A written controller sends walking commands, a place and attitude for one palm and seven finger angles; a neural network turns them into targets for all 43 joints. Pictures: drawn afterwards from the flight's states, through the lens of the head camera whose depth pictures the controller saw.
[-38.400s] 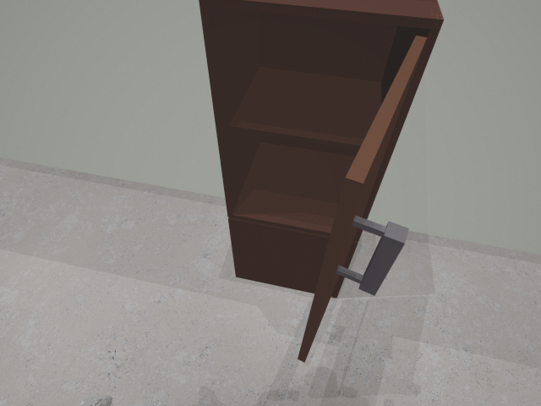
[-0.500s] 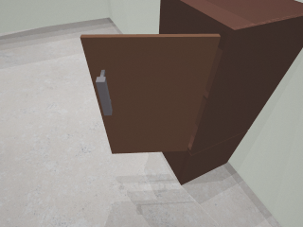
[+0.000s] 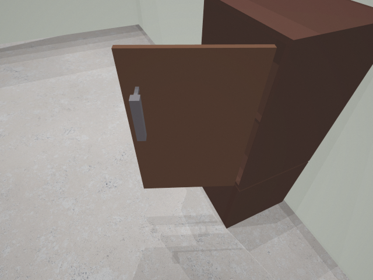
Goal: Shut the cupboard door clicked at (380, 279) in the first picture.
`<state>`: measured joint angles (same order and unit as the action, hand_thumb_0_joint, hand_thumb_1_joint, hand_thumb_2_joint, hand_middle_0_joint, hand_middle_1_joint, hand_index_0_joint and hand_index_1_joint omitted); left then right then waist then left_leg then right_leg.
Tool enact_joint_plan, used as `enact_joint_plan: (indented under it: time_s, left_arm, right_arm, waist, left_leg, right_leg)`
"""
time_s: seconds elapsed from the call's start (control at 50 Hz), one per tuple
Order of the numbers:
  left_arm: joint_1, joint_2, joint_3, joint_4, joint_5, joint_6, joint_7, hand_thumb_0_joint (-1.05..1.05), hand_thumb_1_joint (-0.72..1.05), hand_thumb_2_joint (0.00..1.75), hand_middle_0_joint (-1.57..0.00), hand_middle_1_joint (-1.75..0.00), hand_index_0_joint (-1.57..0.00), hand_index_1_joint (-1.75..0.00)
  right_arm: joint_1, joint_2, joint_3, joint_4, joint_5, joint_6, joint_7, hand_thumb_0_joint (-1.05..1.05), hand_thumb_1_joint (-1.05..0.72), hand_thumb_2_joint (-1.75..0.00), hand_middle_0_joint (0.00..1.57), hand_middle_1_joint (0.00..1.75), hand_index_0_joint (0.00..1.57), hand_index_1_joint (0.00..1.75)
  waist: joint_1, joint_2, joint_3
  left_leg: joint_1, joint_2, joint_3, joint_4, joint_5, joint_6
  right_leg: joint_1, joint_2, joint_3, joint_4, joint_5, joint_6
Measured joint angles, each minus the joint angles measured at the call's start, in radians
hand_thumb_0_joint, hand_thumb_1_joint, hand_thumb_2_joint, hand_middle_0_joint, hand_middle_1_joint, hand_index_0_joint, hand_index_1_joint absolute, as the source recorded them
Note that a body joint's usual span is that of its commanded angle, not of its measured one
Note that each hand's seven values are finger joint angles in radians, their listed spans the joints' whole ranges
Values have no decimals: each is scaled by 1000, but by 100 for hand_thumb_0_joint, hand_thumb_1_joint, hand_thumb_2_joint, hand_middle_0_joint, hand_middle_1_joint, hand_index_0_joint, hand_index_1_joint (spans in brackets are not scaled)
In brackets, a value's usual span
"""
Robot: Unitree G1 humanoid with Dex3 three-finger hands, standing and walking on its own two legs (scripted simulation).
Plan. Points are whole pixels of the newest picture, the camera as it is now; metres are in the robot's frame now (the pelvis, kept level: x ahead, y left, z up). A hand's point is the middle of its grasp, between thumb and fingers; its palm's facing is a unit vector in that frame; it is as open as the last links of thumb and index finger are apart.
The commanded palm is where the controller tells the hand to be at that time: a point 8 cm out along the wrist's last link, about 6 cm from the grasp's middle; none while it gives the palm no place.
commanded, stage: shuffle to correct the standing spot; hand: left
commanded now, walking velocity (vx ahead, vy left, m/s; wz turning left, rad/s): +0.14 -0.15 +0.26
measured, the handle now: (139, 114) +0.50 +0.16 +0.08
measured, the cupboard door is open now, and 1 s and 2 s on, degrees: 68 68 68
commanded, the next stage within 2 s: come to a stop and stand still in 0.62 s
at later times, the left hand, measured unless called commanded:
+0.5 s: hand out of the picture -0.01 +0.12 -0.20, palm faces +0.13 -0.98 -0.13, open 7.4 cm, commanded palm none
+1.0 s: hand (153, 266) +0.20 +0.10 -0.18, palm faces +0.07 -0.97 -0.23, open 7.4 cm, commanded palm none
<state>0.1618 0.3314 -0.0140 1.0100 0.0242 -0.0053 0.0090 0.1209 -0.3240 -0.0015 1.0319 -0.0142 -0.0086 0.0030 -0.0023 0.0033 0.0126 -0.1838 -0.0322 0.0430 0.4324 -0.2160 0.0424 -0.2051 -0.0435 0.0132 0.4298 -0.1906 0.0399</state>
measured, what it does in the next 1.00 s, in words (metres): walks ahead: right foot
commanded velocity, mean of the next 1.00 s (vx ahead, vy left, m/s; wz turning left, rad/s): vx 0.03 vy -0.07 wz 0.08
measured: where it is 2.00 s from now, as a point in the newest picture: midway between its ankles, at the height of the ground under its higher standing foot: outside the picture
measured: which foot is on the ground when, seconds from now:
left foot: down 0.00-0.82, up 0.84-1.00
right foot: down 0.00-0.50, up 0.52-0.80, down 0.82-1.00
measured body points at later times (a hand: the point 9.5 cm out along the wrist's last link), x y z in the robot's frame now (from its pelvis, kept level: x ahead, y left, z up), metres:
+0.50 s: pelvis +0.07 -0.02 -0.02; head +0.08 +0.00 +0.43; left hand -0.01 +0.17 -0.18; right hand +0.06 -0.26 -0.17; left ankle +0.04 +0.06 -0.74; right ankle +0.03 -0.15 -0.74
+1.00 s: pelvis +0.12 -0.09 -0.02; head +0.16 -0.09 +0.43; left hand +0.20 +0.15 -0.16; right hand +0.16 -0.34 -0.17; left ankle +0.08 +0.01 -0.72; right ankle +0.19 -0.23 -0.74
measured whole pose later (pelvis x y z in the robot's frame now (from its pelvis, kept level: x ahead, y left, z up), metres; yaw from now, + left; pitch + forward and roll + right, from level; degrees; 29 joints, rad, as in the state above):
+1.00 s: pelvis +0.12 -0.09 -0.02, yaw +5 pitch -1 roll -1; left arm 0.13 0.17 0.04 0.95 0.04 0.01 0.03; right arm 0.23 -0.22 -0.07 1.04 -0.01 0.04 -0.03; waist -0.02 0.02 0.10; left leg -0.33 0.02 0.05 0.86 -0.52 -0.03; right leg -0.36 -0.08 -0.08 0.60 -0.21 0.03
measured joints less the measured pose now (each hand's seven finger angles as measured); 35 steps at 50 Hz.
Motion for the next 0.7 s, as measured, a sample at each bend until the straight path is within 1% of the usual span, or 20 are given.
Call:
enact_joint_plan:
  time_s: [0.12,0.2,0.28,0.36,0.38,0.44,0.46,0.48,0.5,0.52,0.56,0.6,0.64,0.7]
  left_arm:
    - [65,-64,-12,43,2,18,5,0,91,90,-20,-30,-20,-30]
    - [123,-111,-13,62,5,22,0,0,91,90,-20,-30,-20,-30]
    - [177,-151,-6,72,6,22,-1,0,91,89,-20,-30,-20,-30]
    - [215,-183,8,73,6,17,4,0,90,89,-20,-30,-20,-30]
    - [223,-188,13,72,5,14,6,0,90,89,-20,-30,-20,-30]
    - [241,-201,24,72,7,8,14,0,90,89,-20,-30,-20,-30]
    - [246,-204,26,74,7,9,16,0,90,89,-20,-30,-20,-30]
    - [250,-205,28,77,6,13,17,0,90,89,-20,-30,-20,-30]
    - [253,-204,31,83,5,18,16,0,90,89,-20,-30,-20,-30]
    - [254,-205,30,89,6,26,15,0,90,89,-20,-30,-20,-30]
    - [243,-205,31,97,14,45,11,0,91,89,-20,-30,-20,-30]
    - [216,-198,39,89,14,52,5,0,91,89,-20,-30,-20,-30]
    - [180,-188,49,65,11,53,-3,0,91,89,-20,-30,-20,-30]
    - [122,-170,63,25,13,59,-9,1,92,89,-20,-30,-20,-30]
  right_arm:
    - [67,69,12,47,-2,24,1,0,-91,-90,20,30,20,30]
    - [125,121,12,75,-1,31,-1,0,-91,-90,20,30,20,30]
    - [171,158,2,97,2,30,-11,0,-91,-90,20,30,20,30]
    - [198,174,-9,105,5,26,-25,0,-91,-90,20,30,21,30]
    - [201,177,-12,106,5,26,-29,0,-91,-90,20,30,21,30]
    - [200,180,-22,106,6,29,-37,0,-91,-90,20,30,20,30]
    - [197,180,-25,103,6,27,-39,1,-91,-90,20,30,20,30]
    - [193,181,-27,99,6,20,-40,1,-91,-90,20,30,20,30]
    - [186,185,-28,98,2,11,-42,0,-91,-90,20,30,20,30]
    - [181,188,-30,92,-3,1,-45,0,-91,-90,20,30,20,30]
    - [179,193,-27,76,-11,-16,-53,0,-91,-90,20,30,20,30]
    - [185,200,-20,62,-15,-25,-59,0,-91,-90,20,30,20,30]
    - [192,205,-17,58,-16,-27,-61,0,-91,-90,20,30,20,30]
    - [199,203,-22,63,-17,-19,-60,0,-91,-90,20,30,20,30]
  waist:
    - [-9,-10,-5]
    - [-9,-15,0]
    - [-7,-10,10]
    - [-4,7,20]
    - [-4,9,21]
    - [-3,7,27]
    - [-2,2,29]
    - [-1,-6,31]
    - [4,-25,34]
    - [7,-37,34]
    - [1,-44,31]
    - [-8,-45,32]
    - [-11,-40,35]
    - [-13,-22,40]
  left_leg:
    - [3,-3,-7,7,-16,-3]
    - [3,0,-18,27,-41,-8]
    - [-3,13,-35,61,-75,-20]
    - [-31,37,-60,133,-123,-32]
    - [-47,47,-52,168,-136,-29]
    - [-92,71,0,265,-212,-25]
    - [-90,74,19,248,-205,-24]
    - [-79,74,33,214,-167,-17]
    - [-69,67,47,213,-159,-9]
    - [-58,64,59,213,-167,-6]
    - [-32,69,74,188,-175,-8]
    - [-6,75,75,142,-160,-17]
    - [18,85,70,96,-139,-27]
    - [45,106,62,49,-121,-47]
  right_leg:
    - [-1,-3,-7,21,-26,-2]
    - [-1,-1,-19,49,-58,-8]
    - [3,11,-36,71,-91,-21]
    - [6,34,-64,92,-124,-37]
    - [8,39,-74,98,-133,-42]
    - [21,44,-107,111,-162,-52]
    - [24,43,-114,122,-173,-51]
    - [21,40,-116,144,-190,-48]
    - [10,29,-106,183,-205,-49]
    - [-15,23,-97,253,-242,-48]
    - [-92,28,-80,434,-297,-47]
    - [-168,26,-70,558,-282,-40]
    - [-221,15,-66,582,-245,-31]
    - [-253,-14,-66,479,-173,-19]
